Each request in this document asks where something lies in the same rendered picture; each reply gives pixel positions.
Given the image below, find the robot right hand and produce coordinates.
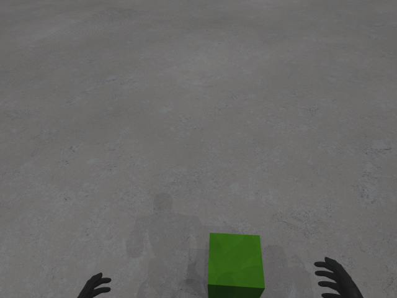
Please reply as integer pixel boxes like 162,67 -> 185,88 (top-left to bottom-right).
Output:
314,257 -> 364,298

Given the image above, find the robot left hand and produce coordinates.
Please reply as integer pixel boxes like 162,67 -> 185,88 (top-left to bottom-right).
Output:
77,273 -> 111,298

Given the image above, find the carton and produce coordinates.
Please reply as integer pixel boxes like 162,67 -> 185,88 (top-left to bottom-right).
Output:
208,233 -> 265,298

